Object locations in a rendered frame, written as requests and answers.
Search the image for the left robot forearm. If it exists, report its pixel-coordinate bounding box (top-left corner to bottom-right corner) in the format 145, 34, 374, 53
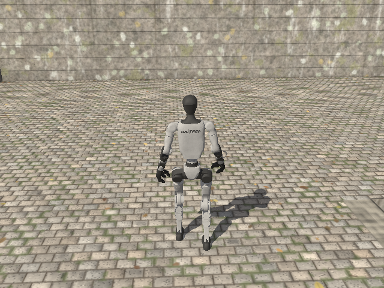
157, 146, 169, 171

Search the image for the right robot foot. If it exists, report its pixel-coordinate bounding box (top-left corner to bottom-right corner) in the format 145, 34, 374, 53
202, 235, 211, 251

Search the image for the robot right hand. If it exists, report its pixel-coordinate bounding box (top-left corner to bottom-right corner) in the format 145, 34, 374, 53
211, 162, 225, 173

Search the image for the robot left upper arm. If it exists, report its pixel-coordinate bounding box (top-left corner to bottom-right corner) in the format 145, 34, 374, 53
163, 122, 178, 155

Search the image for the robot left hand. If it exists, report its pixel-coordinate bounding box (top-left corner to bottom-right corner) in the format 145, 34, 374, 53
156, 169, 170, 183

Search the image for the right robot forearm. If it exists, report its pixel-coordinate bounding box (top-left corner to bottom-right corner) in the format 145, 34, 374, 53
214, 144, 224, 164

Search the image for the robot right upper arm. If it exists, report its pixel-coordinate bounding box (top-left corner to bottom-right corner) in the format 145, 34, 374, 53
203, 121, 220, 153

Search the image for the left robot shin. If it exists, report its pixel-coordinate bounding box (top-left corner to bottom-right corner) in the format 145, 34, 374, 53
175, 195, 183, 233

